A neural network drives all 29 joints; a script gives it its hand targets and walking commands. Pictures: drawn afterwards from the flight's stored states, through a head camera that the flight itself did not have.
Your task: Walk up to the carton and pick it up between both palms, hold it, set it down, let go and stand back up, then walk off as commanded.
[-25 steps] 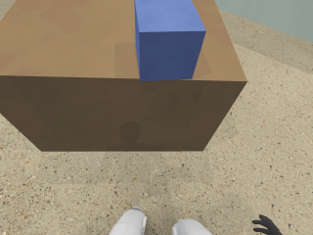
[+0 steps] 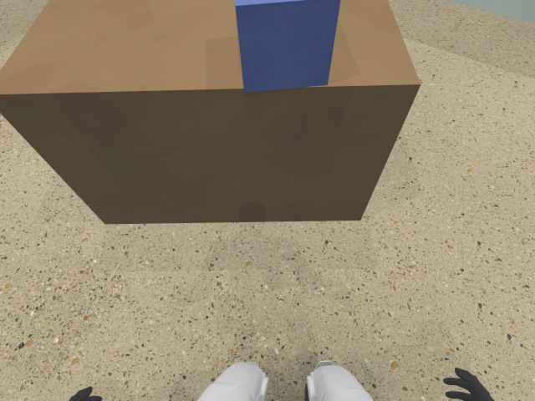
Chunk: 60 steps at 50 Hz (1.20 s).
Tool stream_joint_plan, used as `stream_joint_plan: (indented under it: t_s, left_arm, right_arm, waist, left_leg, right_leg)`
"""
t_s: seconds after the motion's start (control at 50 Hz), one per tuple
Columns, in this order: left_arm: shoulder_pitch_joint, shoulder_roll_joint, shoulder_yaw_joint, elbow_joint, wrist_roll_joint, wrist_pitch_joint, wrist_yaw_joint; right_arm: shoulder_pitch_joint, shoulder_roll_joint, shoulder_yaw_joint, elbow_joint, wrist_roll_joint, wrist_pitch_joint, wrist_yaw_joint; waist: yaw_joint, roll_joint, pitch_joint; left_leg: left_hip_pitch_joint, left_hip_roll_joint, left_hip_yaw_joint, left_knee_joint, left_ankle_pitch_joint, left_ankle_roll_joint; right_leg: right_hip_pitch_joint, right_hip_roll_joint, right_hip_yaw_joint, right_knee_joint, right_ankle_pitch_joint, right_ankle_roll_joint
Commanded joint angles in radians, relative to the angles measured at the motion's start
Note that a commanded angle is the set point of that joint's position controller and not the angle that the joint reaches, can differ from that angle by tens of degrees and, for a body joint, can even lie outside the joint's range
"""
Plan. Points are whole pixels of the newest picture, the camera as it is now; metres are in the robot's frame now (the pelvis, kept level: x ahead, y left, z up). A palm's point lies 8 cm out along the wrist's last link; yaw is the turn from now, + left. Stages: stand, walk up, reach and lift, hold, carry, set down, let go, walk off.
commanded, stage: walk off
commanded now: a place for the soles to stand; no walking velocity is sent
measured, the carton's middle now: (280, 22) +0.90 +0.02 +0.04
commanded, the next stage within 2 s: stand in 0.78 s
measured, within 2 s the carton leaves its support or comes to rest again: neither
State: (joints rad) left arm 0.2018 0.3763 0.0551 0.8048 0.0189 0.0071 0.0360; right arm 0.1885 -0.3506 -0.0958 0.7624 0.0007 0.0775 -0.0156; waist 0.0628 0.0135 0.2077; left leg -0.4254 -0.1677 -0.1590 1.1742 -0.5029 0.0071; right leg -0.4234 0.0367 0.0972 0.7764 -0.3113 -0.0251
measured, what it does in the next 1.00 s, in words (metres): walks backwards: left foot, then right foot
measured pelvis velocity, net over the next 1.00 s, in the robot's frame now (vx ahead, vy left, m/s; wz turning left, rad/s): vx -0.12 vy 0.00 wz -0.02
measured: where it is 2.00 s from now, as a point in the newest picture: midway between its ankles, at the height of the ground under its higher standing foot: outside the picture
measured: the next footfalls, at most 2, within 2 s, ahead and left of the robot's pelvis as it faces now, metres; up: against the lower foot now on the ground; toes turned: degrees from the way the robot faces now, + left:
left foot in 0.10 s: -0.02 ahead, +0.14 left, +0.00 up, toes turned -10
right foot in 0.48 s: -0.11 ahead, -0.11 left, +0.00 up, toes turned +7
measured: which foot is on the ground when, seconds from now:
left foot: up 0.00-0.08, down 0.10-1.00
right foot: down 0.00-0.10, up 0.12-0.46, down 0.48-1.00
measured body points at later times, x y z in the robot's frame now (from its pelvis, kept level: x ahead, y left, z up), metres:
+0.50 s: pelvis -0.12 +0.02 +0.00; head -0.09 +0.03 +0.45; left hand -0.08 +0.34 -0.12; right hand +0.00 -0.28 -0.10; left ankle -0.04 +0.14 -0.71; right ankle -0.17 -0.11 -0.71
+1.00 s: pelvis -0.12 +0.00 +0.01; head -0.09 +0.00 +0.46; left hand -0.05 +0.32 -0.10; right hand +0.00 -0.29 -0.11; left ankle -0.06 +0.14 -0.71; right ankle -0.15 -0.11 -0.71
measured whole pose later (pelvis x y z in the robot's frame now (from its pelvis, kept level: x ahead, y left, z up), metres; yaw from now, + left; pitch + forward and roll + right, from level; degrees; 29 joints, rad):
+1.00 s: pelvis -0.12 +0.00 +0.01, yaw -1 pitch -3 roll +1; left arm 0.22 0.39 0.02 0.87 0.02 -0.04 -0.01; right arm 0.19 -0.35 -0.04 0.84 0.00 -0.02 -0.01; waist 0.06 0.01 0.12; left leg -0.32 -0.06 -0.15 0.63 -0.25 -0.01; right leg -0.19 0.07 0.13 0.67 -0.42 -0.03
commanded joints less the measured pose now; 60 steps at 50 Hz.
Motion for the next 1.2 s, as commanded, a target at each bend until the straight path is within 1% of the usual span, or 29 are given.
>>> stream_joint_plan:
  t_s: [0.0,0.04,0.06,0.08,0.1,0.12,0.14,0.18,0.3,0.38,0.42,0.44,0.46,0.48,0.5,0.54,0.58,0.64,0.66,0.68,0.7,0.72,0.74,0.78,0.82,0.84,0.9,0.94,1.18]
  left_arm:
    - [-0.011,0.262,0.061,-0.108,0.005,-0.006,0.015]
    - [-0.071,0.258,0.056,-0.102,-0.003,0.014,0.002]
    - [-0.038,0.23,0.053,-0.079,-0.008,0.029,-0.002]
    - [-0.022,0.18,0.043,-0.063,-0.02,0.035,-0.004]
    - [-0.043,0.183,0.052,-0.068,-0.014,0.034,0.003]
    - [-0.061,0.231,0.067,-0.069,-0.01,0.035,0.015]
    - [-0.034,0.239,0.067,-0.044,-0.02,0.034,0.01]
    - [0.018,0.247,0.079,-0.01,-0.02,0.032,-0.006]
    - [0.057,0.235,0.081,0.009,-0.01,0.017,-0.027]
    - [0.116,0.191,0.074,0.039,-0.02,-0.001,-0.037]
    - [0.178,0.169,0.07,0.07,-0.018,-0.018,-0.037]
    - [0.183,0.171,0.068,0.071,-0.012,-0.027,-0.034]
    - [0.197,0.219,0.069,0.07,0.002,-0.039,-0.03]
    - [0.162,0.296,0.073,0.057,0.008,-0.051,-0.026]
    - [0.099,0.305,0.069,0.031,0.006,-0.056,-0.025]
    - [0.046,0.245,0.047,0.004,-0.003,-0.071,-0.027]
    - [0.037,0.237,0.04,0.0,-0.005,-0.07,-0.03]
    - [0.015,0.233,0.03,-0.017,-0.013,-0.059,-0.028]
    - [0.0,0.221,0.024,-0.018,-0.018,-0.056,-0.028]
    - [0.021,0.182,0.016,-0.01,-0.025,-0.056,-0.028]
    - [0.076,0.16,0.015,0.016,-0.03,-0.053,-0.024]
    - [0.096,0.165,0.019,0.026,-0.022,-0.049,-0.021]
    - [0.107,0.165,0.021,0.039,-0.02,-0.051,-0.024]
    - [0.116,0.157,0.02,0.066,-0.02,-0.062,-0.035]
    - [0.076,0.242,0.031,0.057,-0.007,-0.073,-0.037]
    - [0.038,0.263,0.034,0.049,-0.008,-0.073,-0.039]
    - [-0.027,0.236,0.015,0.034,-0.014,-0.075,-0.035]
    - [-0.013,0.217,0.011,0.033,-0.022,-0.071,-0.028]
    - [-0.047,0.21,0.007,0.045,-0.018,-0.06,-0.029]
  right_arm:
    - [0.082,-0.232,-0.042,-0.059,0.001,-0.047,-0.011]
    - [0.17,-0.209,-0.047,-0.006,0.001,-0.061,-0.006]
    - [0.157,-0.211,-0.05,-0.004,-0.012,-0.064,-0.006]
    - [0.111,-0.264,-0.053,-0.022,-0.028,-0.066,-0.007]
    - [0.064,-0.367,-0.073,-0.053,-0.019,-0.067,-0.005]
    - [0.043,-0.371,-0.064,-0.071,-0.018,-0.069,-0.014]
    - [0.001,-0.322,-0.045,-0.077,-0.022,-0.075,-0.023]
    - [-0.031,-0.273,-0.022,-0.075,-0.02,-0.083,-0.022]
    - [-0.025,-0.266,-0.033,-0.072,-0.027,-0.085,-0.01]
    - [-0.051,-0.28,-0.034,-0.066,-0.036,-0.076,-0.001]
    - [-0.076,-0.274,-0.032,-0.055,-0.036,-0.072,0.003]
    - [-0.063,-0.249,-0.027,-0.044,-0.035,-0.072,0.003]
    - [-0.08,-0.219,-0.018,-0.05,-0.026,-0.077,0.002]
    - [-0.126,-0.199,-0.015,-0.044,-0.008,-0.091,-0.003]
    - [-0.129,-0.231,-0.021,-0.024,-0.005,-0.102,-0.007]
    - [-0.061,-0.227,-0.016,0.01,-0.002,-0.109,0.002]
    - [-0.045,-0.216,-0.013,0.009,-0.01,-0.115,0.007]
    - [-0.013,-0.204,-0.007,0.014,-0.011,-0.131,0.006]
    - [0.018,-0.226,-0.015,0.026,-0.015,-0.133,-0.001]
    - [0.049,-0.275,-0.026,0.032,-0.021,-0.138,-0.007]
    - [0.051,-0.305,-0.024,0.032,-0.017,-0.143,-0.006]
    - [0.03,-0.297,-0.017,0.033,-0.017,-0.143,-0.003]
    - [-0.004,-0.286,-0.007,0.03,-0.021,-0.139,-0.004]
    - [-0.109,-0.255,0.01,0.017,-0.018,-0.124,-0.001]
    - [-0.115,-0.214,0.014,0.019,-0.001,-0.114,0.005]
    - [-0.101,-0.207,0.014,0.028,0.006,-0.114,0.006]
    - [-0.07,-0.213,0.018,0.053,0.001,-0.13,0.005]
    - [-0.067,-0.236,0.011,0.05,-0.004,-0.133,0.002]
    - [-0.081,-0.229,0.019,0.05,-0.004,-0.123,0.002]
  waist:
    - [-0.041,-0.16,-0.246]
    - [-0.092,-0.186,-0.251]
    - [-0.079,-0.138,-0.234]
    - [-0.069,0.089,-0.212]
    - [-0.092,0.223,-0.203]
    - [-0.089,0.139,-0.163]
    - [-0.062,0.084,-0.127]
    - [-0.061,0.115,-0.117]
    - [-0.082,0.159,-0.154]
    - [-0.063,0.21,-0.16]
    - [-0.029,0.185,-0.169]
    - [-0.023,0.114,-0.16]
    - [-0.005,-0.026,-0.141]
    - [0.019,-0.145,-0.057]
    - [0.002,-0.093,0.021]
    - [-0.05,-0.058,-0.003]
    - [-0.057,-0.118,-0.086]
    - [-0.084,-0.114,-0.171]
    - [-0.103,-0.073,-0.205]
    - [-0.107,0.06,-0.263]
    - [-0.092,0.122,-0.293]
    - [-0.069,0.13,-0.257]
    - [-0.051,0.104,-0.225]
    - [-0.016,0.078,-0.165]
    - [-0.027,-0.033,-0.143]
    - [-0.036,-0.069,-0.123]
    - [-0.07,-0.053,-0.159]
    - [-0.059,-0.04,-0.23]
    - [-0.056,-0.027,-0.213]
  left_leg:
    - [-0.005,0.115,0.006,-0.311,-0.084,0.002]
    - [0.212,0.111,0.05,-0.619,0.092,0.038]
    - [0.251,0.113,-0.019,-0.694,0.097,0.055]
    - [0.25,0.28,-0.281,-0.786,0.162,0.11]
    - [0.121,0.474,-0.558,-0.863,0.292,0.186]
    - [0.026,0.483,-0.591,-0.884,0.259,0.192]
    - [0.021,0.424,-0.513,-0.856,0.201,0.158]
    - [0.074,0.339,-0.408,-0.817,0.111,0.129]
    - [0.11,0.32,-0.376,-0.904,-0.251,0.142]
    - [0.091,0.311,-0.291,-0.936,-0.225,0.138]
    - [0.06,0.27,-0.221,-0.882,-0.194,0.096]
    - [0.046,0.233,-0.195,-0.789,-0.163,0.075]
    - [-0.049,0.167,-0.122,-0.587,-0.071,0.043]
    - [-0.164,0.034,-0.023,-0.387,0.017,0.014]
    - [-0.178,0.058,-0.049,-0.312,0.021,-0.004]
    - [-0.076,0.114,-0.012,-0.325,0.102,-0.007]
    - [0.02,0.124,0.051,-0.436,0.103,0.007]
    - [0.251,0.13,0.039,-0.702,0.31,0.048]
    - [0.378,0.168,-0.042,-0.719,0.389,0.074]
    - [0.467,0.282,-0.245,-0.749,0.41,0.13]
    - [0.426,0.403,-0.424,-0.806,0.337,0.221]
    - [0.357,0.447,-0.46,-0.822,0.32,0.255]
    - [0.28,0.437,-0.423,-0.818,0.255,0.247]
    - [0.13,0.311,-0.228,-0.757,0.206,0.141]
    - [0.083,0.15,-0.048,-0.568,0.207,0.045]
    - [0.082,0.115,-0.012,-0.569,0.163,0.034]
    - [0.207,0.174,-0.005,-0.647,0.413,0.04]
    - [0.285,0.207,-0.047,-0.631,0.578,0.064]
    - [0.27,0.21,-0.063,-0.671,0.418,0.072]
  right_leg:
    - [0.257,-0.296,0.272,-0.176,0.503,-0.214]
    - [0.093,-0.222,0.182,-0.131,0.331,-0.131]
    - [0.013,-0.172,0.158,-0.073,0.159,-0.092]
    - [-0.122,-0.053,0.068,0.102,-0.094,-0.039]
    - [-0.149,0.089,0.082,0.331,-0.344,0.016]
    - [-0.087,0.099,0.175,0.434,-0.323,0.013]
    - [-0.105,0.092,0.182,0.462,-0.259,0.011]
    - [-0.134,0.083,0.136,0.477,-0.18,0.024]
    - [-0.028,0.016,0.016,0.229,-0.196,0.046]
    - [0.173,0.01,-0.074,-0.088,-0.284,0.018]
    - [0.32,0.026,-0.081,-0.304,-0.179,-0.006]
    - [0.33,0.005,0.022,-0.398,-0.248,-0.024]
    - [0.336,-0.125,0.283,-0.491,-0.411,-0.071]
    - [0.239,-0.292,0.541,-0.591,-0.524,-0.114]
    - [0.158,-0.354,0.564,-0.583,-0.331,-0.136]
    - [0.187,-0.279,0.414,-0.485,0.029,-0.111]
    - [0.236,-0.219,0.284,-0.381,0.264,-0.087]
    - [0.181,-0.169,0.17,-0.252,0.409,-0.067]
    - [0.1,-0.141,0.14,-0.183,0.406,-0.057]
    - [0.015,-0.066,0.073,-0.038,0.293,-0.031]
    - [0.013,0.011,0.007,0.084,-0.003,-0.004]
    - [0.02,-0.003,0.005,0.079,-0.264,-0.001]
    - [0.058,-0.023,0.01,-0.003,-0.299,-0.005]
    - [0.19,-0.04,0.029,-0.29,-0.106,-0.024]
    - [0.162,-0.19,0.302,-0.473,-0.218,-0.079]
    - [0.151,-0.227,0.331,-0.486,-0.194,-0.1]
    - [0.172,-0.18,0.2,-0.358,0.21,-0.091]
    - [0.175,-0.125,0.125,-0.278,0.292,-0.058]
    - [0.132,-0.116,0.13,-0.339,0.025,-0.066]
